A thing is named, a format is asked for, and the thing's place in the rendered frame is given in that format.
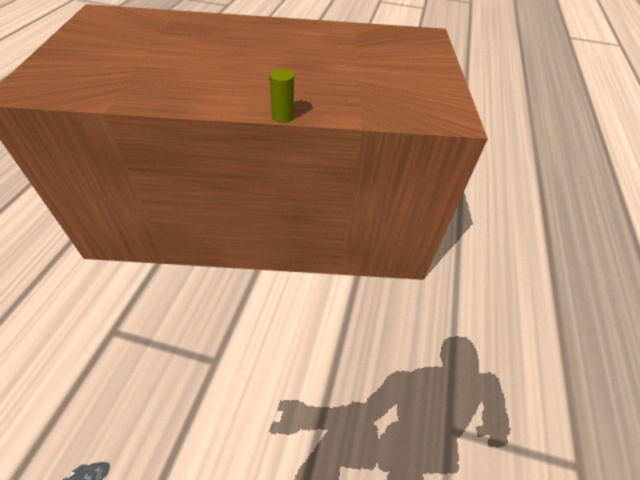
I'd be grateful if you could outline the left robot hand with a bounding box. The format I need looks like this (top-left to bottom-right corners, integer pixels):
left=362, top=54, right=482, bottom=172
left=63, top=462, right=110, bottom=480

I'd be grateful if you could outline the can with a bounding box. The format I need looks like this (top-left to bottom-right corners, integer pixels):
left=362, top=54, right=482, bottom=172
left=270, top=69, right=294, bottom=123

